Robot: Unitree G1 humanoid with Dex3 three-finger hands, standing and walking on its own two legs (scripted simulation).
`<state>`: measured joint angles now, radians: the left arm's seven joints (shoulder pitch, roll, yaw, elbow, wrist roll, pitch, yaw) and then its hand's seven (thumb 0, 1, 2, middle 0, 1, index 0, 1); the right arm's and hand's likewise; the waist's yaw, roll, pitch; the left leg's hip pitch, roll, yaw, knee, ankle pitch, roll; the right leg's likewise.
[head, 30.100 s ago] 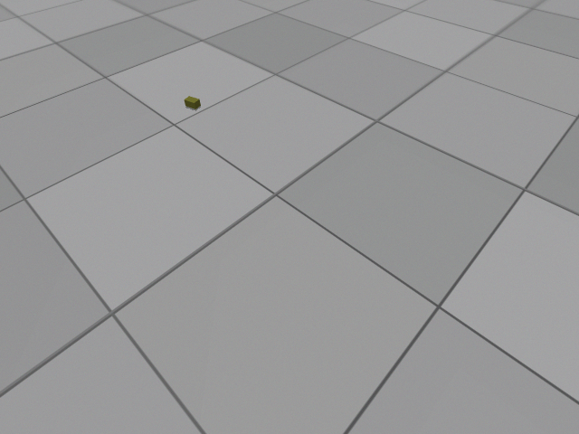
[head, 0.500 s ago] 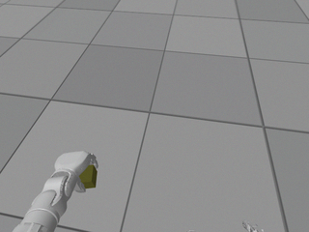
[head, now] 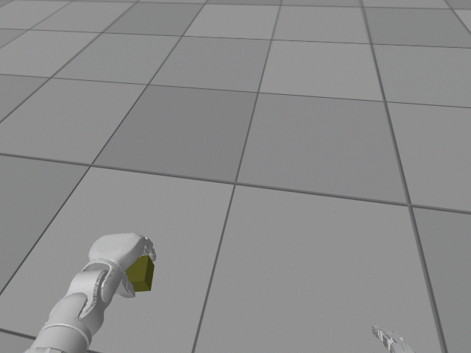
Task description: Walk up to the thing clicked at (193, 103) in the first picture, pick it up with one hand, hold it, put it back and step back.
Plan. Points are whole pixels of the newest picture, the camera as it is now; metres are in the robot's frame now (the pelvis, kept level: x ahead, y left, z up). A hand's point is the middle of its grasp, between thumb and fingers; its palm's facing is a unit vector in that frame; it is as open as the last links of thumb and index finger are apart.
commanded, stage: hold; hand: left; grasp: from above
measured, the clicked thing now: (128, 274) +0.31 +0.23 -0.08
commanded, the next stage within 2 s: crouch in 1.34 s
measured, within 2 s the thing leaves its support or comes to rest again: neither
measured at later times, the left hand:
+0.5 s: hand (124, 280) +0.27 +0.21 -0.03, palm faces -0.45 -0.04 -0.89, open 8.1 cm
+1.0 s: hand (120, 275) +0.28 +0.22 -0.02, palm faces -0.47 -0.04 -0.88, open 8.1 cm
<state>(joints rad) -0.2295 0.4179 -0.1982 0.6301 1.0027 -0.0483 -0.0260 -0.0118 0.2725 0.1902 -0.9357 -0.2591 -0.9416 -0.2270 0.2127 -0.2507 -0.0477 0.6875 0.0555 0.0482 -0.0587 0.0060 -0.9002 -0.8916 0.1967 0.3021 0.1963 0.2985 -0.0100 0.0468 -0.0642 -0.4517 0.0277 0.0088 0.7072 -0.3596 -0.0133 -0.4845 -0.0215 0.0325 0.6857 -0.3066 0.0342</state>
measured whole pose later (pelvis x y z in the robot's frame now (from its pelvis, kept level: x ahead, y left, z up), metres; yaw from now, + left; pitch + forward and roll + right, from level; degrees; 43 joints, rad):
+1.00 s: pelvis -0.01 +0.00 +0.01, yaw +0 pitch +2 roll +0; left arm -0.21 0.43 -0.20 0.56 0.98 -0.05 -0.09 -0.01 0.30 0.17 -0.91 -0.28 -0.92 -0.25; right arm 0.17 -0.25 -0.03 0.67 0.07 0.04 -0.08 0.01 -0.91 -0.90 0.20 0.30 0.20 0.30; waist 0.01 0.05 -0.01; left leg -0.30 0.02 0.02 0.55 -0.28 -0.02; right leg -0.35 -0.02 0.04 0.56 -0.24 0.03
